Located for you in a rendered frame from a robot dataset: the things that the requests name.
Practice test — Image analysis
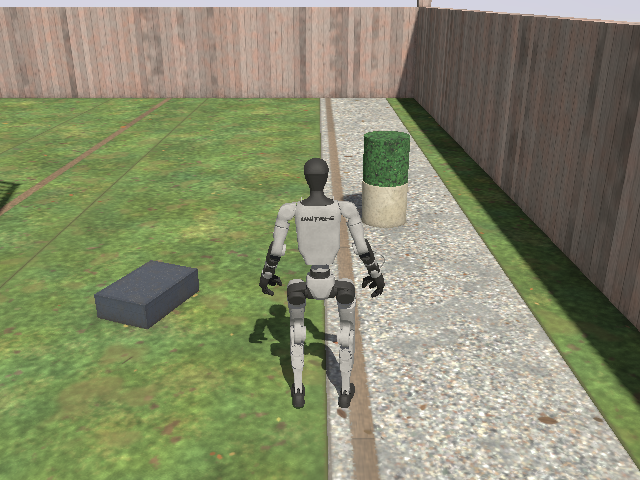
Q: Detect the robot left forearm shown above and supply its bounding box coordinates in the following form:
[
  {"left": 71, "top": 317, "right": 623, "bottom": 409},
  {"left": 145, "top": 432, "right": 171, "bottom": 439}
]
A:
[{"left": 262, "top": 241, "right": 281, "bottom": 279}]

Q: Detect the robot left hand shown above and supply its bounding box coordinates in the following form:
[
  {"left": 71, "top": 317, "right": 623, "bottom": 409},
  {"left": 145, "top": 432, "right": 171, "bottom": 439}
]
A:
[{"left": 259, "top": 273, "right": 282, "bottom": 296}]

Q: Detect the right robot foot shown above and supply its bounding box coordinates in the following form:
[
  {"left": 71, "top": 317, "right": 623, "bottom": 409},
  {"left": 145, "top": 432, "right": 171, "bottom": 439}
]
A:
[{"left": 338, "top": 383, "right": 355, "bottom": 408}]

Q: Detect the right robot upper arm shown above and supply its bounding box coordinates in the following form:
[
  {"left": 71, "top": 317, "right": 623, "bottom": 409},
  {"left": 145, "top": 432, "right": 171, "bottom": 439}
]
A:
[{"left": 338, "top": 201, "right": 369, "bottom": 255}]

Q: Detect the left robot upper arm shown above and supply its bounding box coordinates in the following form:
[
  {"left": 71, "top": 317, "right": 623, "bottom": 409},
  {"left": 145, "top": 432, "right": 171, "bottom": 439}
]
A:
[{"left": 270, "top": 202, "right": 297, "bottom": 257}]

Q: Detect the robot right forearm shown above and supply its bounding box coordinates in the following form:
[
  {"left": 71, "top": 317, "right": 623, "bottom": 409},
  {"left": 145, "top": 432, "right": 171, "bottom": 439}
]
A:
[{"left": 359, "top": 239, "right": 381, "bottom": 278}]

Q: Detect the left robot foot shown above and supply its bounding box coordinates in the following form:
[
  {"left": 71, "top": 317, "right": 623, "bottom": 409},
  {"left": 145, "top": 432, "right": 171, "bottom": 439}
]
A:
[{"left": 291, "top": 383, "right": 305, "bottom": 407}]

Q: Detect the robot right hand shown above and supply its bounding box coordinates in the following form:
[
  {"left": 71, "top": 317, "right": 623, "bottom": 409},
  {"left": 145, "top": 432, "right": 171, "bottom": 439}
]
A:
[{"left": 362, "top": 273, "right": 385, "bottom": 298}]

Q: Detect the robot foot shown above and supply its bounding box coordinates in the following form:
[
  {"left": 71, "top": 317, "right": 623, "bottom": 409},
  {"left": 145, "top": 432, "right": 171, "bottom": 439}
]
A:
[
  {"left": 291, "top": 383, "right": 305, "bottom": 407},
  {"left": 338, "top": 383, "right": 355, "bottom": 408}
]

